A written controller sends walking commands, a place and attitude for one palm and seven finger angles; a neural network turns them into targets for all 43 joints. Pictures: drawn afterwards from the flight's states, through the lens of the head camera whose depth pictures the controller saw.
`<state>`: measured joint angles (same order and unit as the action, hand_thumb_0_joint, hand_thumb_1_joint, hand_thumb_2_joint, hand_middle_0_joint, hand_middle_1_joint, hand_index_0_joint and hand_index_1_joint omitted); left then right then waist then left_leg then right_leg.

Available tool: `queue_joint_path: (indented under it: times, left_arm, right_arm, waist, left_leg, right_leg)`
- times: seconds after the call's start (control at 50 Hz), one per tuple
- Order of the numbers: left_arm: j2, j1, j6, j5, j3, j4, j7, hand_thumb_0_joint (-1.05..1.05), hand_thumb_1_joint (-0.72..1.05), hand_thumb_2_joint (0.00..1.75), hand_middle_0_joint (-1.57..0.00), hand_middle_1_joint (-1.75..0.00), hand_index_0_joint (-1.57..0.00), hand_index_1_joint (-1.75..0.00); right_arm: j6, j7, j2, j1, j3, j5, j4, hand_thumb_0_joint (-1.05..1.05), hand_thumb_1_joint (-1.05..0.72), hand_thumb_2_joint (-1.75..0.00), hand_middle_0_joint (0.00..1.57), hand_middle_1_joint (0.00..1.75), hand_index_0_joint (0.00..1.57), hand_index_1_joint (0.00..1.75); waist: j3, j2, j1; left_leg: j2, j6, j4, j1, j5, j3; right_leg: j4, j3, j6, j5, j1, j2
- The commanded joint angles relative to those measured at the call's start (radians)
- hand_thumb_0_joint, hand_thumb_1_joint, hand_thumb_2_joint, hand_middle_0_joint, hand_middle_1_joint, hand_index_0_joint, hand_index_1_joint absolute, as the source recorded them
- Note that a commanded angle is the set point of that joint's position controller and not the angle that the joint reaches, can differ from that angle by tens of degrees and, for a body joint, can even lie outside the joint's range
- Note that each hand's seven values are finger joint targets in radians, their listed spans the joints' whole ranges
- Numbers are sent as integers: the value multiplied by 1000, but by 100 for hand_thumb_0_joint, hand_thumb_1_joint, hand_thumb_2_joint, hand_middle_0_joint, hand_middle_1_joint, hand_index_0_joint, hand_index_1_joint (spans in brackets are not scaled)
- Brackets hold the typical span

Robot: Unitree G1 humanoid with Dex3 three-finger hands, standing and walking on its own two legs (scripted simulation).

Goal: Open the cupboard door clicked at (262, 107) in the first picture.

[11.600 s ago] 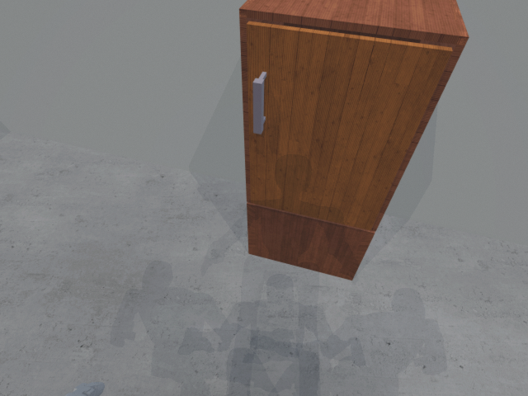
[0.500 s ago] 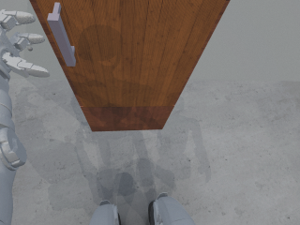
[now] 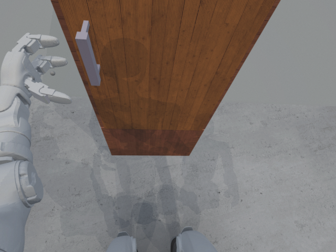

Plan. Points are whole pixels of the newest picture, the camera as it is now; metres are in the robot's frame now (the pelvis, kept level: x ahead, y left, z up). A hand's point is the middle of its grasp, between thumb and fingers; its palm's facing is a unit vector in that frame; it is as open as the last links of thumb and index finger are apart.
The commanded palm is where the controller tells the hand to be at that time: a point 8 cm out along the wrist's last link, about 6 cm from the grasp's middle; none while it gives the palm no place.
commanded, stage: move the hooked fingers beside the handle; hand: left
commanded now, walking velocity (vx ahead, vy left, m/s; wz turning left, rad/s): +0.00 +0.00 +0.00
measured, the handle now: (91, 55) +0.55 +0.15 +0.09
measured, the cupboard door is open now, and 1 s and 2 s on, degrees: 0 0 0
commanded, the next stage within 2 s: slide the fingers in behind the handle in 0.24 s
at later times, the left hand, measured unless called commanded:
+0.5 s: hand (59, 70) +0.50 +0.21 +0.09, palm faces -0.06 -1.00 -0.01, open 14.0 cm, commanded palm +0.49 +0.25 +0.09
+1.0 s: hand (73, 72) +0.50 +0.18 +0.09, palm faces -0.06 -1.00 +0.00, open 14.0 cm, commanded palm +0.49 +0.22 +0.09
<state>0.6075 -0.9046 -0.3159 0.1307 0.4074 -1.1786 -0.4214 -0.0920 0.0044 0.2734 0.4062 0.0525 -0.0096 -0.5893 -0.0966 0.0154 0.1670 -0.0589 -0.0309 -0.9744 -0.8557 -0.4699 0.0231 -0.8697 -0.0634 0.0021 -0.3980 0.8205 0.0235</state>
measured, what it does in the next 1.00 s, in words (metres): stands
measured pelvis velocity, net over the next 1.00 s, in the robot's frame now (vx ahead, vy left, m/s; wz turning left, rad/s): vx -0.01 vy -0.01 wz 0.00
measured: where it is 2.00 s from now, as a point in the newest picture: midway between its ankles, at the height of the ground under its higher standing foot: outside the picture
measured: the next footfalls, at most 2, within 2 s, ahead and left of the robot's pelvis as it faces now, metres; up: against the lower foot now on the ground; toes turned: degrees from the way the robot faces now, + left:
none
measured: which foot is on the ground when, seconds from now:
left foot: down 0.00-1.00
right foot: down 0.00-1.00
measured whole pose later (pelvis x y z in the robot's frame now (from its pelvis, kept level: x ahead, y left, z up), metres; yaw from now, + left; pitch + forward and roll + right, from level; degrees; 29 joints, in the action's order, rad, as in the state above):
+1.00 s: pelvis -0.01 -0.01 +0.00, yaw +0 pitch +20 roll -3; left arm 0.54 -0.95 -0.35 0.11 0.36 -1.19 -0.32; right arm -0.06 -0.01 0.27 0.41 0.05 0.00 -0.60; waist -0.09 0.02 0.18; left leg -0.06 -0.02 -1.00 -0.88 -0.46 0.02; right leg -0.90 -0.06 -0.01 -0.40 0.86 0.02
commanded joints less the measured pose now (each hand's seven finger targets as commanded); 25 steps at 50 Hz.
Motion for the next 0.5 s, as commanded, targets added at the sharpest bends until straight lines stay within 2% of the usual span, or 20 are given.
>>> queue_joint_path:
  times: [0.0, 0.06, 0.1, 0.14, 0.16, 0.18, 0.2, 0.24, 0.28, 0.3, 0.34, 0.36, 0.4, 0.42, 0.44, 0.48]
  left_arm:
    - [271, -506, -73, 5, 32, 205, 19, 0, -50, 30, -30, -120, -30, -120]
    - [241, -523, -94, 2, 13, 226, 25, 0, -50, 30, -30, -120, -30, -120]
    - [255, -506, -101, 6, 32, 230, 23, 0, -50, 30, -30, -120, -30, -120]
    - [229, -507, -82, 4, 6, 182, 23, 0, -50, 30, -30, -120, -30, -120]
    - [269, -496, -72, -1, 34, 156, 26, 0, -50, 30, -30, -120, -30, -120]
    - [303, -492, -72, -1, 58, 164, 28, 0, -50, 30, -30, -120, -30, -120]
    - [310, -483, -66, -11, 54, 155, 28, 0, -50, 30, -30, -120, -30, -120]
    - [315, -514, -62, -20, 42, 146, 31, 0, -50, 30, -30, -120, -30, -120]
    - [329, -537, -80, -12, 58, 192, 31, 0, -50, 30, -30, -120, -30, -120]
    - [325, -535, -82, -10, 52, 187, 25, 0, -50, 30, -30, -120, -30, -120]
    - [296, -530, -76, -3, 30, 154, 12, 0, -50, 30, -30, -120, -30, -120]
    - [302, -535, -74, -2, 35, 153, 9, 0, -50, 30, -30, -120, -30, -120]
    - [292, -534, -74, 1, 32, 173, 5, 0, -50, 30, -30, -120, -30, -120]
    - [274, -521, -70, 0, 22, 174, 7, 0, -50, 30, -30, -120, -30, -120]
    - [238, -522, -65, 2, -2, 175, 10, 0, -50, 30, -30, -120, -30, -120]
    - [229, -512, -64, 10, 9, 191, 21, 0, -50, 30, -30, -120, -30, -120]
  right_arm:
    - [17, 27, 200, 173, -71, 8, 34, 0, -90, -90, 20, 30, 20, 30]
    - [25, 24, 195, 166, -72, 10, 35, 0, -90, -90, 20, 30, 20, 30]
    - [26, 23, 194, 164, -74, 9, 34, 0, -90, -90, 20, 30, 20, 30]
    - [26, 22, 193, 157, -70, 5, 33, 0, -90, -90, 20, 30, 20, 30]
    - [26, 24, 198, 159, -68, 6, 36, 0, -90, -90, 20, 30, 20, 30]
    - [25, 28, 202, 163, -64, 6, 41, 0, -90, -90, 20, 30, 20, 30]
    - [23, 28, 200, 157, -61, 4, 48, 0, -90, -90, 20, 30, 20, 30]
    - [23, 31, 200, 159, -59, 4, 48, 0, -90, -90, 20, 30, 20, 30]
    - [28, 34, 200, 166, -61, 7, 54, 0, -90, -90, 20, 30, 20, 30]
    - [30, 31, 201, 168, -61, 7, 48, 0, -90, -90, 20, 30, 20, 30]
    - [31, 32, 202, 170, -61, 4, 43, 0, -90, -90, 20, 30, 20, 30]
    - [32, 32, 204, 176, -61, 5, 38, 0, -90, -90, 20, 30, 20, 30]
    - [34, 31, 203, 182, -64, 7, 35, 0, -90, -90, 20, 30, 20, 30]
    - [34, 29, 201, 188, -65, 7, 34, 0, -90, -90, 20, 30, 20, 30]
    - [35, 26, 198, 189, -66, 8, 30, 0, -90, -90, 20, 30, 20, 30]
    - [34, 23, 198, 200, -69, 12, 30, 0, -90, -90, 20, 30, 20, 30]
  waist:
    - [-419, 157, 33]
    - [-471, 170, 32]
    - [-518, 205, 19]
    - [-456, 160, 34]
    - [-438, 142, 28]
    - [-449, 143, 19]
    - [-456, 152, 15]
    - [-421, 123, 33]
    - [-470, 161, 28]
    - [-492, 168, 32]
    - [-455, 137, 45]
    - [-451, 138, 43]
    - [-486, 181, 34]
    - [-490, 185, 31]
    - [-474, 189, 41]
    - [-484, 182, 32]
  left_leg:
    - [24, 7, 80, 362, 490, -75]
    - [23, 11, 70, 405, 515, -83]
    - [21, 16, 59, 442, 569, -84]
    - [24, 10, 65, 386, 498, -78]
    - [27, 6, 70, 343, 457, -73]
    - [31, 3, 70, 329, 461, -71]
    - [32, 3, 71, 315, 449, -66]
    - [32, -1, 71, 276, 400, -65]
    - [33, -1, 66, 308, 432, -67]
    - [30, 2, 66, 325, 434, -67]
    - [30, -2, 68, 296, 391, -65]
    - [29, -2, 72, 287, 385, -67]
    - [28, 3, 72, 332, 414, -70]
    - [27, 4, 73, 343, 430, -73]
    - [25, 5, 75, 358, 439, -74]
    - [25, 5, 75, 371, 462, -78]
  right_leg:
    - [48, 21, -23, 343, -97, 34]
    - [42, 20, -23, 343, -93, 34]
    - [34, 20, -24, 362, -90, 36]
    - [44, 21, -20, 338, -91, 36]
    - [47, 24, -20, 328, -113, 34]
    - [39, 24, -24, 340, -134, 34]
    - [39, 29, -22, 342, -141, 33]
    - [46, 32, -18, 315, -135, 32]
    - [37, 34, -23, 335, -145, 34]
    - [41, 35, -20, 334, -140, 35]
    - [52, 37, -17, 307, -131, 36]
    - [52, 35, -18, 303, -137, 36]
    - [47, 30, -22, 308, -120, 37]
    - [47, 27, -23, 311, -114, 37]
    - [53, 23, -22, 310, -92, 38]
    - [50, 17, -26, 315, -94, 40]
